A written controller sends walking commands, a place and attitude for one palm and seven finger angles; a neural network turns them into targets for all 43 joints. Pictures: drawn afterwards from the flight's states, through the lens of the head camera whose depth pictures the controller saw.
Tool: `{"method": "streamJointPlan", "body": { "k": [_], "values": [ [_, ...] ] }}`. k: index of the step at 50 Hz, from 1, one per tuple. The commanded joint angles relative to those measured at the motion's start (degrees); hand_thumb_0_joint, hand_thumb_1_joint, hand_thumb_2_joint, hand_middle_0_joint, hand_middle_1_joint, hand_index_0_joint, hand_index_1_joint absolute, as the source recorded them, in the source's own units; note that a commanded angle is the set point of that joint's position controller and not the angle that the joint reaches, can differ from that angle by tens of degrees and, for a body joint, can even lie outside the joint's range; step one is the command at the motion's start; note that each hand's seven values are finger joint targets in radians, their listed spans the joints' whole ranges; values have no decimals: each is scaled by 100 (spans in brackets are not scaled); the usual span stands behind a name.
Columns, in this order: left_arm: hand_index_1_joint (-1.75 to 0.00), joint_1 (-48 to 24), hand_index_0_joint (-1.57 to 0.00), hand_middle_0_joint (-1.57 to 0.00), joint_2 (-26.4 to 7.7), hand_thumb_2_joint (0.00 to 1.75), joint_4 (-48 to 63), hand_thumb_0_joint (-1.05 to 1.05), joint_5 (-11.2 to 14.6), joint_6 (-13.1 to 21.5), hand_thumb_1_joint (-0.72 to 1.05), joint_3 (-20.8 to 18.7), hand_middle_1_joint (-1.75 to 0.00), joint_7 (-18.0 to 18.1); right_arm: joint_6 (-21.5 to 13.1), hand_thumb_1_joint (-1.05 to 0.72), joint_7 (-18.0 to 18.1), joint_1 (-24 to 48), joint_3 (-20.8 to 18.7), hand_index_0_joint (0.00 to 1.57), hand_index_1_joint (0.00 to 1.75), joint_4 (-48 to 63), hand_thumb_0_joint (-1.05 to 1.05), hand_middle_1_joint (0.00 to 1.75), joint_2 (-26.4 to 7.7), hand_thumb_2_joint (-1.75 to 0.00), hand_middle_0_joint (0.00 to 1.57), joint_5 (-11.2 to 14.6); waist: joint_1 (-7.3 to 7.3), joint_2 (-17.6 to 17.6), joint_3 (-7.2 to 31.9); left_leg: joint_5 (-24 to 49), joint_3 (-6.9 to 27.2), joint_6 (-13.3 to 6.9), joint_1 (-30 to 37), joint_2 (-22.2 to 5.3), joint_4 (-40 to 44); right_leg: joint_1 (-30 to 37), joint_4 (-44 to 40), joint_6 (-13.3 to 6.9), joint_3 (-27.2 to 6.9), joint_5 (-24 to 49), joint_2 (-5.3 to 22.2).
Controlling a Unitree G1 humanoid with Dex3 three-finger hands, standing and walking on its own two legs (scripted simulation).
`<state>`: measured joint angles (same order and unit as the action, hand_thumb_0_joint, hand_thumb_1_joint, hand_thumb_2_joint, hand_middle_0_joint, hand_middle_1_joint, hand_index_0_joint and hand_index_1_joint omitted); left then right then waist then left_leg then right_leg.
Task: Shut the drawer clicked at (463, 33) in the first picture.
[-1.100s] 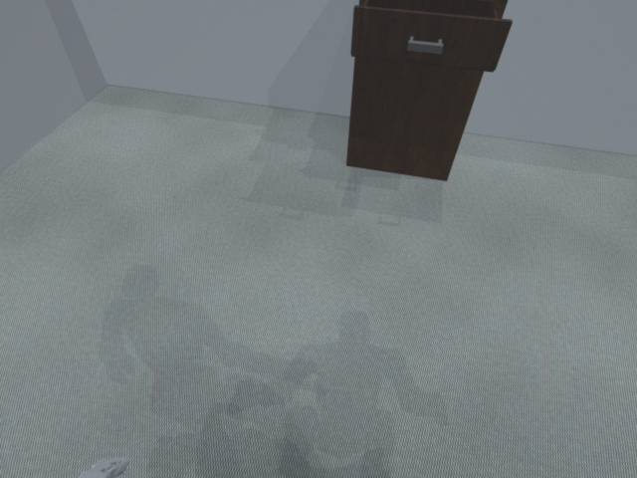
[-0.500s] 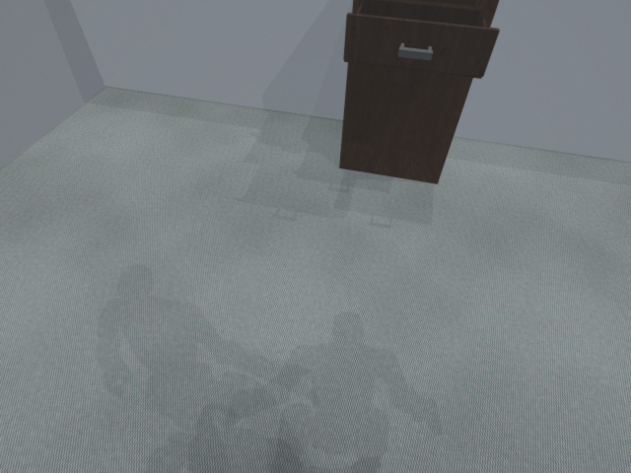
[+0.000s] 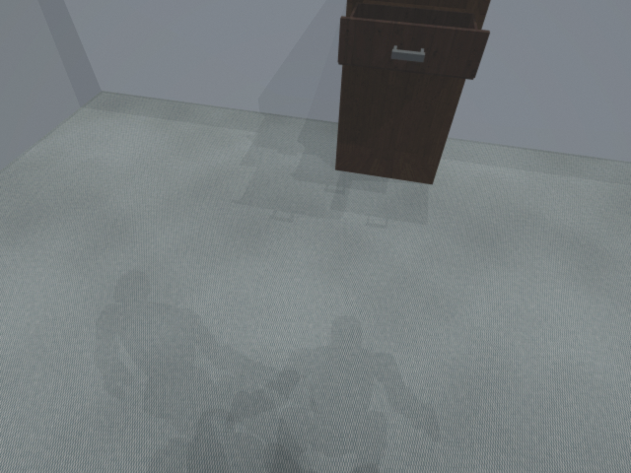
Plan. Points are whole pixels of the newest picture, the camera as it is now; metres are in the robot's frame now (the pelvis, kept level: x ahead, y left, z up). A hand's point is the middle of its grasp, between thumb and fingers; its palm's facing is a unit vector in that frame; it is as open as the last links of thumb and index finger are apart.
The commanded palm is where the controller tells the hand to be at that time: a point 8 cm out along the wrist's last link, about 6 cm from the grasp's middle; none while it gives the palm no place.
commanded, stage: look at it before walking up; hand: left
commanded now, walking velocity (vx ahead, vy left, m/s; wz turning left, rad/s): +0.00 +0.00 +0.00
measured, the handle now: (408, 52) +1.31 -0.22 -0.02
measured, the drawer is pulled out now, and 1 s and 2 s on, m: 0.30 0.30 0.30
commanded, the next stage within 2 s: walk to a spot facing it in 0.44 s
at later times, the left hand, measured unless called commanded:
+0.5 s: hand out of the picture +0.07 +0.25 -0.16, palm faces -0.03 -0.94 -0.34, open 7.4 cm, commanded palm none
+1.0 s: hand out of the picture +0.08 +0.15 -0.18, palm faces -0.10 -0.97 -0.21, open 7.4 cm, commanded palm none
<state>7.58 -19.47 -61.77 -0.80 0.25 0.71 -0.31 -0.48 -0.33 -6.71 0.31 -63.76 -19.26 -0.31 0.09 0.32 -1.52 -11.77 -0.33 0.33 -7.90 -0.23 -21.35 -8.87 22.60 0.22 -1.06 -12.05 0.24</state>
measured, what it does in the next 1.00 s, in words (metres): lifts its left foot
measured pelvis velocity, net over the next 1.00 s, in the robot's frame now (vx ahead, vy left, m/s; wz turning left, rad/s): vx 0.08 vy -0.04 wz -0.18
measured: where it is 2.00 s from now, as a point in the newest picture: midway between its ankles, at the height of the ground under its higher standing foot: (358, 410)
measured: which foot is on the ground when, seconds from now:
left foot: down 0.00-0.88, up 0.90-1.00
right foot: down 0.00-1.00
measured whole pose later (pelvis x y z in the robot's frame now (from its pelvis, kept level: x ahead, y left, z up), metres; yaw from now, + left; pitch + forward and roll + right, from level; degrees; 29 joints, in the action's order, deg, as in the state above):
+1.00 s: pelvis +0.08 -0.04 -0.01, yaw -11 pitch +0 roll +0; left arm 22.5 -9.5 -58.4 -1.4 2.9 -1.7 -0.6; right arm 0.8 -0.5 -15.5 -1.9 -62.2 -13.0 -1.1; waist -2.4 -1.4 -2.2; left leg -24.1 -4.0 1.7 -24.3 -5.1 -64.1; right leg -11.4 31.6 -3.7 2.6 -20.0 -2.3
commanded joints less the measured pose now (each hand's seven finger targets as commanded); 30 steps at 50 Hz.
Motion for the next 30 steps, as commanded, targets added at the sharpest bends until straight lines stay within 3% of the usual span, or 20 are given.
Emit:
{"method": "streamJointPlan", "body": {
  "k": [1, 27, 29, 30],
  "values": [
    [-30, -219, -20, -20, -1171, 90, 344, 0, 17, 122, 90, -265, -30, 98, -163, -90, 107, 279, -243, 20, 30, 364, 0, 30, -1195, -90, 20, -15, -14, -8, 337, 662, 545, -192, 82, -670, 342, -12, -393, -196, -550, 623, 646],
    [-30, -167, -20, -20, -1187, 90, 281, 0, 15, 137, 90, -249, -30, 96, -152, -90, 104, 277, -236, 20, 30, 328, 0, 30, -1205, -90, 20, -9, -16, 16, 304, 764, 547, -176, 159, -680, 388, 4, -463, -189, -548, 786, 657],
    [-30, 203, -20, -20, -578, 90, 151, 0, 17, 22, 90, -137, -30, 105, -69, -90, 91, -65, -102, 20, 30, 198, 0, 30, -581, -90, 20, -56, -10, 43, 402, 173, 314, -66, 250, -664, 202, -102, -412, -141, -614, 138, 588],
    [-30, 340, -20, -20, -496, 90, 150, 0, 0, -42, 90, -142, -30, 88, -27, -90, 87, -221, -104, 20, 30, 197, 0, 30, -495, -90, 20, -68, -9, 36, 305, -449, 257, -59, 203, -652, 126, -295, -383, -162, -697, -532, 514]
  ]
}}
